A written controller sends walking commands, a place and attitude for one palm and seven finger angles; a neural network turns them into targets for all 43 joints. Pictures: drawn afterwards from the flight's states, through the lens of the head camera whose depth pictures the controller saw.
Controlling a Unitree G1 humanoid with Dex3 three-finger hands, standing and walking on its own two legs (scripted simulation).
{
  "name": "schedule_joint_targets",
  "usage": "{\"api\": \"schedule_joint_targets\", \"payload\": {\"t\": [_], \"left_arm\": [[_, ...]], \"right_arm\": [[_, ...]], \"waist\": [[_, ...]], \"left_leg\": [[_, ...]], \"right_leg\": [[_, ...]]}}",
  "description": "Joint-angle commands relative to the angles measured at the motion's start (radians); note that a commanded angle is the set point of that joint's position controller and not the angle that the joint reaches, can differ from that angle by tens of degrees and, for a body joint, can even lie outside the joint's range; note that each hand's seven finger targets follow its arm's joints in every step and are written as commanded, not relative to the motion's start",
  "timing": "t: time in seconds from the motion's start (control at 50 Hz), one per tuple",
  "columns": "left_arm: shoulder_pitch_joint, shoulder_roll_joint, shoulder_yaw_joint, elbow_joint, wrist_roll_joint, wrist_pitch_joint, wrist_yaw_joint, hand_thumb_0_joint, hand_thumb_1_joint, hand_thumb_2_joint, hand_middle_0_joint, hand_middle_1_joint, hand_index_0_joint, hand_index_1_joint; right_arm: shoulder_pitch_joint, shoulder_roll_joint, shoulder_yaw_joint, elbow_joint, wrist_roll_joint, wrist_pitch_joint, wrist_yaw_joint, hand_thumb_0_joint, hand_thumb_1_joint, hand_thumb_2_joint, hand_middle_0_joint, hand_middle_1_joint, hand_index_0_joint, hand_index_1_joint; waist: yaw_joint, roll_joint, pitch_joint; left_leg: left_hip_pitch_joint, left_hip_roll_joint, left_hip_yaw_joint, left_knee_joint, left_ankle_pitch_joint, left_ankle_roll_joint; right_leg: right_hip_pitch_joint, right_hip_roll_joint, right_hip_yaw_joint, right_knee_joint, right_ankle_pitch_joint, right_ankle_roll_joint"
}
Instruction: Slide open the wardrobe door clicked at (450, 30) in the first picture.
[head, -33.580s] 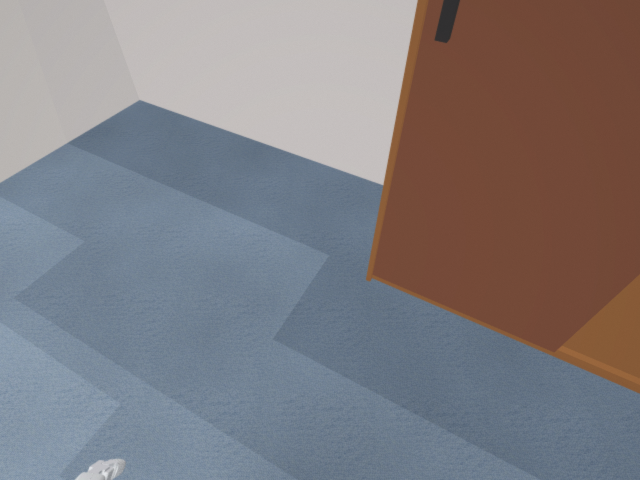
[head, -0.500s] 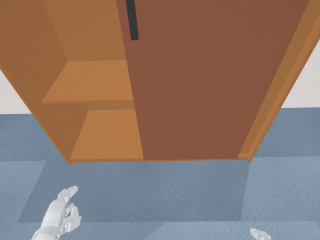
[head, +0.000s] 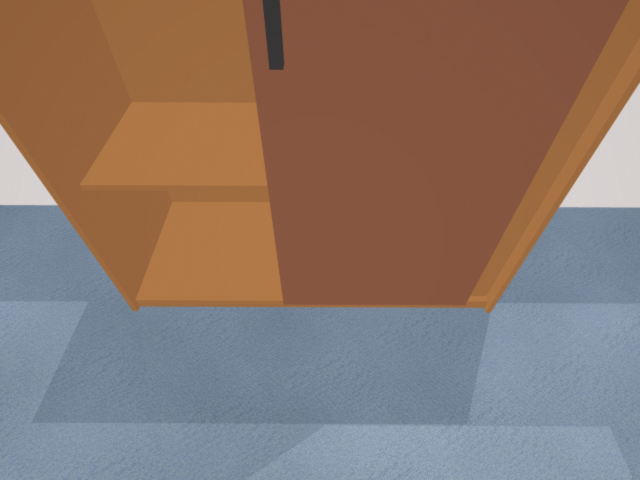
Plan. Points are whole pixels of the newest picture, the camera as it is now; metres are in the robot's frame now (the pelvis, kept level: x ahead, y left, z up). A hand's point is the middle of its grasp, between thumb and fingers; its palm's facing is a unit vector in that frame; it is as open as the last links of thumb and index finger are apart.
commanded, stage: let the arm hang, fingers relaxed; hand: left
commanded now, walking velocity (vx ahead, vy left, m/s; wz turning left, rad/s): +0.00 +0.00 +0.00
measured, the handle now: out of the picture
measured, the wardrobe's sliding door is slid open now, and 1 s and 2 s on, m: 0.54 0.54 0.54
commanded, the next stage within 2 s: look to check the result in 0.42 s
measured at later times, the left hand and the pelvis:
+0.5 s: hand out of the picture +0.00 +0.18 -0.18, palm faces -0.01 -0.98 -0.18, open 7.4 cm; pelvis +0.00 +0.01 +0.00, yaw -1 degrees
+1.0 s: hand out of the picture +0.00 +0.19 -0.18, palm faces -0.01 -0.98 -0.19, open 7.4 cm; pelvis +0.00 +0.01 +0.00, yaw -1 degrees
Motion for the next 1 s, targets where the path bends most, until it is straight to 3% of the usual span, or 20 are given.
{"api": "schedule_joint_targets", "payload": {"t": [0.0,0.1,0.28,0.36,0.64,0.84,0.98], "left_arm": [[0.021,0.09,0.011,-0.035,0.0,-0.015,0.007,0.0,0.9,0.9,-0.2,-0.3,-0.2,-0.3],[0.032,0.073,0.01,-0.034,0.001,-0.013,0.01,0.0,0.9,0.9,-0.2,-0.3,-0.2,-0.3],[0.039,0.047,0.015,-0.039,-0.001,-0.017,0.013,0.0,0.9,0.9,-0.2,-0.3,-0.2,-0.3],[0.045,0.041,0.016,-0.037,-0.001,-0.017,0.013,0.0,0.9,0.9,-0.2,-0.3,-0.2,-0.3],[0.068,0.031,0.012,-0.026,0.001,-0.019,0.015,0.0,0.9,0.9,-0.2,-0.3,-0.2,-0.3],[0.054,0.048,0.014,-0.027,0.001,-0.024,0.014,0.0,0.9,0.9,-0.2,-0.3,-0.2,-0.3],[0.034,0.061,0.015,-0.029,0.002,-0.022,0.013,0.0,0.9,0.9,-0.2,-0.3,-0.2,-0.3]], "right_arm": [[0.041,-0.127,-0.028,-0.026,-0.002,-0.022,-0.005,0.0,-0.9,-0.9,0.2,0.3,0.2,0.3],[0.061,-0.099,-0.026,-0.011,-0.004,-0.021,-0.003,0.0,-0.9,-0.9,0.2,0.3,0.2,0.3],[0.086,-0.066,-0.024,0.004,-0.005,-0.03,-0.008,0.0,-0.9,-0.9,0.2,0.3,0.2,0.3],[0.096,-0.062,-0.027,0.002,-0.004,-0.03,-0.009,0.0,-0.9,-0.9,0.2,0.3,0.2,0.3],[0.093,-0.069,-0.033,-0.003,-0.001,-0.028,-0.011,0.0,-0.9,-0.9,0.2,0.3,0.2,0.3],[0.067,-0.088,-0.032,-0.004,0.0,-0.035,-0.01,0.0,-0.9,-0.9,0.2,0.3,0.2,0.3],[0.049,-0.102,-0.034,-0.007,-0.002,-0.031,-0.008,0.0,-0.9,-0.9,0.2,0.3,0.2,0.3]], "waist": [[-0.01,-0.048,0.003],[-0.008,-0.054,0.033],[-0.007,0.0,0.026],[-0.009,-0.016,0.029],[-0.014,-0.038,0.033],[-0.014,-0.027,0.006],[-0.015,-0.018,0.034]], "left_leg": [[0.062,0.116,-0.128,-0.089,-0.006,0.009],[0.044,0.11,-0.128,-0.106,-0.035,0.008],[0.035,0.107,-0.12,-0.103,0.014,0.008],[0.04,0.108,-0.122,-0.104,0.006,0.009],[0.069,0.11,-0.121,-0.1,-0.008,0.013],[0.094,0.114,-0.12,-0.091,0.06,0.016],[0.079,0.114,-0.125,-0.112,0.009,0.012]], "right_leg": [[-0.113,-0.126,0.108,-0.1,-0.018,-0.017],[-0.132,-0.122,0.108,-0.09,-0.037,-0.014],[-0.107,-0.125,0.112,-0.077,0.016,-0.014],[-0.113,-0.123,0.109,-0.077,0.011,-0.014],[-0.138,-0.124,0.112,-0.086,0.002,-0.014],[-0.113,-0.128,0.113,-0.084,0.05,-0.011],[-0.123,-0.128,0.116,-0.095,0.016,-0.012]]}}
